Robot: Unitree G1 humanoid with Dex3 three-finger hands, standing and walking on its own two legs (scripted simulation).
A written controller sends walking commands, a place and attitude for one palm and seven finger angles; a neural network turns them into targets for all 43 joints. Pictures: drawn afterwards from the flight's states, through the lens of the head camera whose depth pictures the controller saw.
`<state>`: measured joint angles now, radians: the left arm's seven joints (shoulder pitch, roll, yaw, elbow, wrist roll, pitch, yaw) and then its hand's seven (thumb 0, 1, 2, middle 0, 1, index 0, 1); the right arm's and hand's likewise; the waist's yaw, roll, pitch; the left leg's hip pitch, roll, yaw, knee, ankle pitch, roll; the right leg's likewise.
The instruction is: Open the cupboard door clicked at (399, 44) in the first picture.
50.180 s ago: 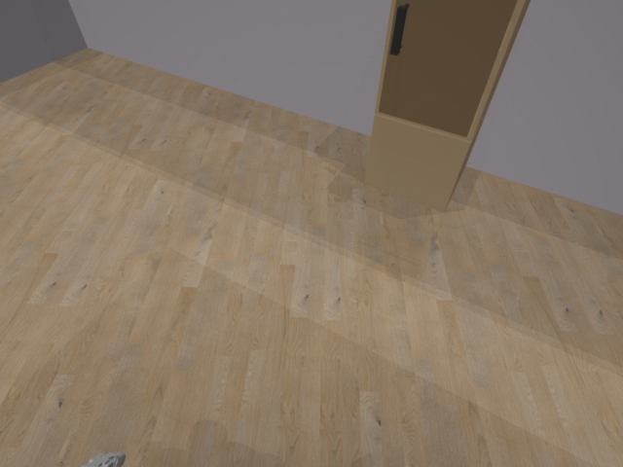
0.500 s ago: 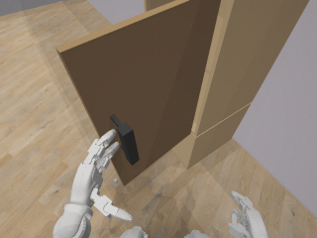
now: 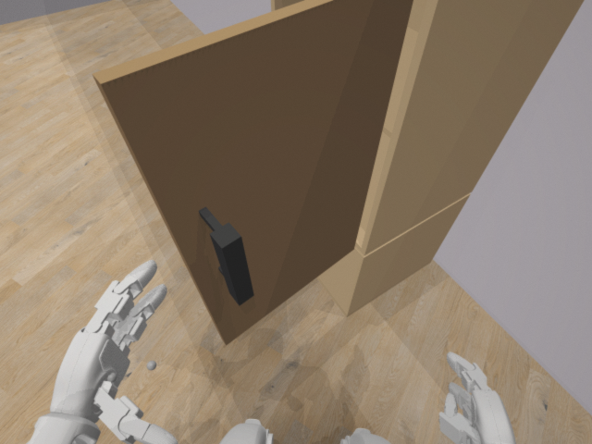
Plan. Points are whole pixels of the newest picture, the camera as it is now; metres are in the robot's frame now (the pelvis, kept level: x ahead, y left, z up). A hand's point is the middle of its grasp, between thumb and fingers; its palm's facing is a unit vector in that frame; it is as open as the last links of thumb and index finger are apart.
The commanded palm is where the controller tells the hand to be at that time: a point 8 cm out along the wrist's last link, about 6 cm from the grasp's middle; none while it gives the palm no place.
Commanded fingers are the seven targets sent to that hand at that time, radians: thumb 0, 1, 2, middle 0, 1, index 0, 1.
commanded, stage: draw the hand back to the body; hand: left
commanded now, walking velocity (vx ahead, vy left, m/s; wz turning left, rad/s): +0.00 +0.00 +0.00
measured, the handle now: (225, 257) +0.34 +0.12 +0.07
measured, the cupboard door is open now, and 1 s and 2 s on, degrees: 97 97 97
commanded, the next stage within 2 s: step back with the hand held close in 1.66 s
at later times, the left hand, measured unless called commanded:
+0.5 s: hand (104, 363) +0.19 +0.20 +0.12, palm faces -0.05 -1.00 -0.07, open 16.3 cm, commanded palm +0.16 +0.26 +0.13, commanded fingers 0.00 -0.43 0.33 -0.15 -0.30 -0.15 -0.30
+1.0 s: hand (11, 310) +0.21 +0.26 +0.18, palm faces +0.35 -0.85 -0.40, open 12.5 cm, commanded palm +0.16 +0.30 +0.21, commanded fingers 0.00 0.44 0.70 -0.18 -0.30 -0.18 -0.30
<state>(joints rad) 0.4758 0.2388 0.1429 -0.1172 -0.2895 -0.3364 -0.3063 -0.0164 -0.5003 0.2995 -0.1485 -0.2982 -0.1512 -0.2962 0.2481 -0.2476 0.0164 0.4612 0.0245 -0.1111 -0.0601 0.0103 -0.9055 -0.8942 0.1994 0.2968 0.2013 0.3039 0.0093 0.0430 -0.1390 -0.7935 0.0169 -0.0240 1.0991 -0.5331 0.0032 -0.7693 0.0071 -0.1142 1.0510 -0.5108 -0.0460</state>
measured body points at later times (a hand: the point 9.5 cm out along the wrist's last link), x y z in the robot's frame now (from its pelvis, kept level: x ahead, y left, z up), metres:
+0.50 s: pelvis +0.00 +0.02 +0.02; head +0.01 +0.01 +0.47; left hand +0.18 +0.26 +0.12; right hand +0.18 -0.20 -0.04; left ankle +0.00 +0.11 -0.66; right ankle +0.01 -0.09 -0.66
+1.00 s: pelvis +0.02 +0.02 +0.07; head +0.01 +0.00 +0.52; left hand +0.18 +0.31 +0.20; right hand +0.21 -0.19 -0.01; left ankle +0.00 +0.11 -0.66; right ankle +0.01 -0.09 -0.66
